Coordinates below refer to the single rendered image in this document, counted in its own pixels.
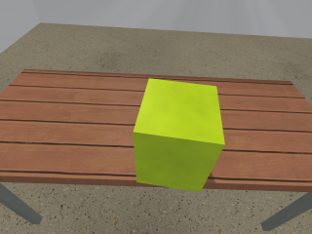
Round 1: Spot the carton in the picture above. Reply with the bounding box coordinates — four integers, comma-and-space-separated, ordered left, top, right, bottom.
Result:
133, 78, 225, 192

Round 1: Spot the table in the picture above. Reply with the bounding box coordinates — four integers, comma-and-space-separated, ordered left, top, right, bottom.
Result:
0, 69, 312, 231

